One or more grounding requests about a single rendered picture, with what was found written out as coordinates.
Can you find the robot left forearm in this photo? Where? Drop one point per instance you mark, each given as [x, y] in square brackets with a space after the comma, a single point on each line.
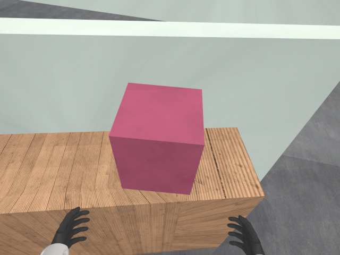
[56, 249]

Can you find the carton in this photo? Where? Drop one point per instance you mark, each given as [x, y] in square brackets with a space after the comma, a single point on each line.
[157, 138]

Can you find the right robot hand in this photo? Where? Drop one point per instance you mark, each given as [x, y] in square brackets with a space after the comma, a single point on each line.
[251, 244]

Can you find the pedestal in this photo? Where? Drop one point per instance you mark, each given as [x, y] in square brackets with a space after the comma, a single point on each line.
[43, 176]

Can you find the left robot hand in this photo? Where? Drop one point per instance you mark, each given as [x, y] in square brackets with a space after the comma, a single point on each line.
[65, 231]

